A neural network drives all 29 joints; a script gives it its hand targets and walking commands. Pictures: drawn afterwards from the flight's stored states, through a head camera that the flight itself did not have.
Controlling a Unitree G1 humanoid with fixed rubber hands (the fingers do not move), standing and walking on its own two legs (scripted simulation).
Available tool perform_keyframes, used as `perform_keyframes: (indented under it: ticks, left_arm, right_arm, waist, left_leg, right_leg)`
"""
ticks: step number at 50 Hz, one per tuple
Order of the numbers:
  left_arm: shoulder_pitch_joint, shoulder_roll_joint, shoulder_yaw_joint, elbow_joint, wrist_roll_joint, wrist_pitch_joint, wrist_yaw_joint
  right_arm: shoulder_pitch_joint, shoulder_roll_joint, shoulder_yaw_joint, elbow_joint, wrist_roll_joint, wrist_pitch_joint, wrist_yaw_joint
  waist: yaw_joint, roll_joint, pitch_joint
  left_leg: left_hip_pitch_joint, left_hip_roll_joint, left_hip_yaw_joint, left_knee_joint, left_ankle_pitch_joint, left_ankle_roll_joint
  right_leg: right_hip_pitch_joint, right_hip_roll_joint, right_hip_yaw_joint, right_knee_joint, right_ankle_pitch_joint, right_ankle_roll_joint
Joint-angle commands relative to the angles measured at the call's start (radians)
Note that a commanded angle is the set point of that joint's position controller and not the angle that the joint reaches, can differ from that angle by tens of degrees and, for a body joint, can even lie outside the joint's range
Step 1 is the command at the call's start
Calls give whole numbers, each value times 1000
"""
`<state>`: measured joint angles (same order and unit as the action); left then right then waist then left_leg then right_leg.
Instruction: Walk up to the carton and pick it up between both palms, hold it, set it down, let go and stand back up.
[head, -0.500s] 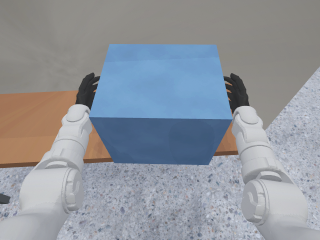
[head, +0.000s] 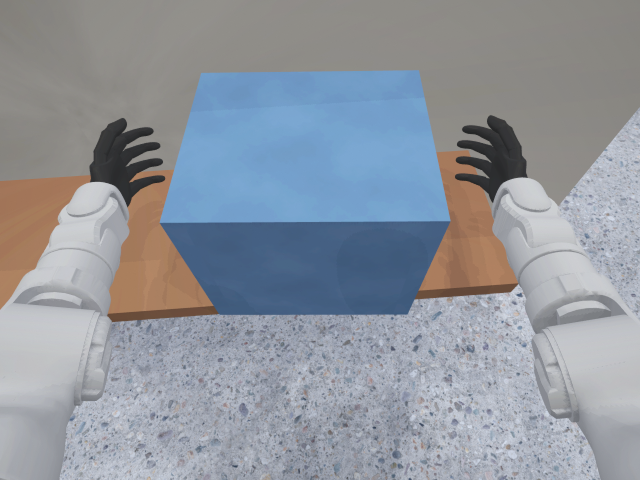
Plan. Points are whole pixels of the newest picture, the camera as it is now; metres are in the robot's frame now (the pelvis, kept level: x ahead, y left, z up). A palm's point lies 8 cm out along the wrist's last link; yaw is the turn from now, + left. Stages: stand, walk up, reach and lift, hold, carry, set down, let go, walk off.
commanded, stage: set down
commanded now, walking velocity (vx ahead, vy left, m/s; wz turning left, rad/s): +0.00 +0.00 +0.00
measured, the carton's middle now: (311, 202) +0.50 +0.05 +0.01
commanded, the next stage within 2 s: none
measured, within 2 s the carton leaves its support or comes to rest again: neither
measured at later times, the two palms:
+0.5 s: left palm (88, 156) +0.45 +0.29 +0.14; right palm (529, 154) +0.48 -0.20 +0.14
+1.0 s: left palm (34, 103) +0.44 +0.30 +0.22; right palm (571, 96) +0.48 -0.21 +0.21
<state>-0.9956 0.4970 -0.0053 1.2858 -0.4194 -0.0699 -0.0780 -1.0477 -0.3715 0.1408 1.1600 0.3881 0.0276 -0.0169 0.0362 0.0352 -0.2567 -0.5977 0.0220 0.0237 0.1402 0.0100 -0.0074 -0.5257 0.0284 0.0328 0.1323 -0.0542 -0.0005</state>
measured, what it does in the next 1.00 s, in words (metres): stands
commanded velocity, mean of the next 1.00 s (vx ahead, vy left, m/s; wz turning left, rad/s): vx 0.00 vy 0.00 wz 0.00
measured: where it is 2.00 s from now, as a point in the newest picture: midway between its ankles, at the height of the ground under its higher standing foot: outside the picture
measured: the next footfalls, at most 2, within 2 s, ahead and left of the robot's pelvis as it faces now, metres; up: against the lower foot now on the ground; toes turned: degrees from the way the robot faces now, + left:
none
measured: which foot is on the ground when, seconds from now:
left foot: down 0.00-1.00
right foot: down 0.00-1.00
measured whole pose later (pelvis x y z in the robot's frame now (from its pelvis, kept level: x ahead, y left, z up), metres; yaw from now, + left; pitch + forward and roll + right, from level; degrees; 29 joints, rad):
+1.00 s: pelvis +0.00 -0.01 +0.01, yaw +0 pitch +15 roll +0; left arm -1.04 0.67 0.02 0.78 -0.49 0.52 -0.03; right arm -1.16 -0.52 0.10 0.91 0.49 0.49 -0.04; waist 0.04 0.00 -0.15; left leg -0.38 0.02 -0.01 0.13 -0.01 -0.03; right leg -0.30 0.04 0.04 0.09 -0.06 -0.02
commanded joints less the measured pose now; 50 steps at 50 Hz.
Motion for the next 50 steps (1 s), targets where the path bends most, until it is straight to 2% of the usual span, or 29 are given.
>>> perform_keyframes:
  ticks: [1,3,4,5,6,8,9,12,14,15,18,20,21,22,26,28,29,33,35,36,37,38,39,42,43,45,48,49,50]
  left_arm:
    - [-401,215,-36,-102,-72,-71,-23]
    - [-403,249,-32,-79,-84,-65,-32]
    - [-398,238,-42,-72,-79,-62,-31]
    - [-379,266,-20,-87,-62,-65,-32]
    - [-392,260,-45,-126,-68,-55,-28]
    - [-406,267,-36,-178,-53,-37,-16]
    - [-402,289,-28,-200,-49,-24,-9]
    - [-405,264,-35,-315,-57,19,15]
    - [-425,316,2,-286,-43,56,22]
    - [-416,295,-10,-293,-62,69,23]
    - [-423,292,-48,-406,-79,108,41]
    - [-430,333,8,-391,-53,158,46]
    - [-421,319,8,-402,-58,188,52]
    - [-424,335,34,-358,-49,212,45]
    - [-422,319,22,-431,-61,272,39]
    - [-457,344,18,-370,-69,293,33]
    - [-428,331,2,-402,-82,314,32]
    - [-434,312,-2,-464,-74,376,33]
    - [-449,327,18,-501,-84,413,37]
    - [-466,365,52,-491,-66,426,33]
    - [-451,348,46,-472,-68,443,33]
    - [-471,381,65,-476,-57,448,31]
    - [-483,394,74,-485,-67,454,27]
    - [-489,405,79,-595,-75,471,33]
    - [-503,408,70,-637,-67,483,41]
    - [-498,392,74,-749,-68,529,56]
    - [-480,419,103,-608,-61,584,41]
    - [-463,392,81,-645,-82,585,43]
    - [-486,419,112,-604,-68,580,36]
  right_arm:
    - [-449,-87,52,-162,73,-53,3]
    - [-461,-91,62,-172,79,-50,-1]
    - [-443,-102,58,-153,87,-45,0]
    - [-433,-90,57,-160,107,-47,-1]
    - [-411,-129,19,-145,94,-46,2]
    - [-425,-174,-4,-174,89,-41,8]
    - [-429,-188,-16,-176,73,-33,11]
    - [-460,-237,-78,-232,38,-15,23]
    - [-518,-235,-62,-241,33,12,27]
    - [-518,-241,-54,-253,40,21,33]
    - [-517,-254,-56,-282,71,53,35]
    - [-520,-248,-32,-261,87,95,32]
    - [-525,-275,-38,-264,93,119,31]
    - [-553,-248,-16,-256,100,139,29]
    - [-566,-241,-9,-279,104,197,25]
    - [-566,-225,-16,-223,99,227,17]
    - [-545,-245,3,-214,132,243,16]
    - [-552,-304,-63,-264,88,293,2]
    - [-563,-303,-77,-290,73,319,-3]
    - [-576,-278,-52,-300,101,329,-12]
    - [-575,-280,-72,-284,87,337,-14]
    - [-578,-277,-61,-293,111,351,-17]
    - [-604,-272,-56,-320,108,356,-20]
    - [-609,-314,-57,-405,127,372,-22]
    - [-600,-345,-91,-400,111,381,-23]
    - [-603,-398,-134,-448,110,401,-20]
    - [-607,-340,-101,-375,85,451,-21]
    - [-585,-358,-95,-389,104,448,-14]
    - [-634,-328,-75,-410,115,442,-14]
  waist:
    - [-17,-47,-677]
    - [-13,-72,-691]
    - [-23,-34,-676]
    - [0,-7,-674]
    - [-41,39,-681]
    - [-32,79,-706]
    - [-19,64,-721]
    - [-47,62,-800]
    - [-6,13,-780]
    - [-23,-2,-750]
    - [-21,38,-810]
    - [20,28,-745]
    - [3,22,-741]
    - [30,-11,-642]
    - [25,-22,-583]
    - [19,-36,-490]
    - [11,4,-478]
    - [-12,33,-502]
    - [-25,15,-504]
    - [13,-8,-498]
    - [-16,4,-454]
    - [20,19,-439]
    - [17,-3,-419]
    - [21,4,-543]
    - [6,64,-604]
    - [-5,92,-659]
    - [16,10,-474]
    - [-1,20,-472]
    - [43,-27,-446]
  left_leg:
    - [311,-31,-18,127,379,-49]
    - [286,-37,-28,143,414,-40]
    - [316,-30,-33,137,440,-51]
    - [349,-30,-28,155,439,-61]
    - [422,-28,-40,167,477,-74]
    - [529,-25,-48,206,518,-100]
    - [565,-21,-53,206,521,-106]
    - [697,-16,-63,221,582,-124]
    - [676,-20,-57,231,512,-110]
    - [644,-22,-56,225,476,-105]
    - [709,-23,-53,231,539,-97]
    - [701,-41,-40,245,500,-93]
    - [721,-28,-51,227,517,-98]
    - [686,-31,-45,220,479,-80]
    - [676,-30,-51,200,478,-78]
    - [638,-27,-46,184,396,-70]
    - [648,-26,-39,181,393,-76]
    - [731,-24,-53,172,426,-103]
    - [762,-25,-51,172,454,-96]
    - [735,-34,-37,175,452,-73]
    - [702,-34,-41,156,423,-76]
    - [691,-33,-35,156,409,-75]
    - [639,-41,-27,144,392,-70]
    - [679,-31,-37,136,491,-78]
    - [737,-39,-29,150,522,-94]
    - [877,-24,-43,182,626,-121]
    - [751,-33,-34,162,483,-90]
    - [714,-28,-37,140,461,-90]
    - [645,-40,-27,123,417,-69]
  right_leg:
    - [333,-36,36,146,465,112]
    - [326,-40,31,163,523,121]
    - [305,-33,28,158,514,115]
    - [268,-30,29,142,446,119]
    - [186,-27,20,127,427,103]
    - [92,-12,20,82,314,79]
    - [52,-7,8,69,279,78]
    - [-20,7,-14,46,234,71]
    - [-19,14,-11,42,184,75]
    - [5,13,-13,57,195,81]
    - [66,15,-11,92,258,81]
    - [62,15,-8,85,251,83]
    - [88,21,-13,78,250,81]
    - [85,17,1,72,245,85]
    - [108,16,-4,68,235,75]
    - [144,13,2,47,190,73]
    - [166,11,10,41,179,74]
    - [125,18,-5,9,164,49]
    - [129,12,-6,4,221,51]
    - [175,-4,4,8,277,58]
    - [201,-5,7,4,261,53]
    - [219,-8,2,7,258,58]
    - [253,-12,10,9,273,59]
    - [355,0,10,40,362,50]
    - [333,6,12,31,346,42]
    - [239,18,1,-9,293,21]
    - [249,7,9,-17,278,39]
    - [298,9,7,1,277,38]
    - [356,1,11,16,297,55]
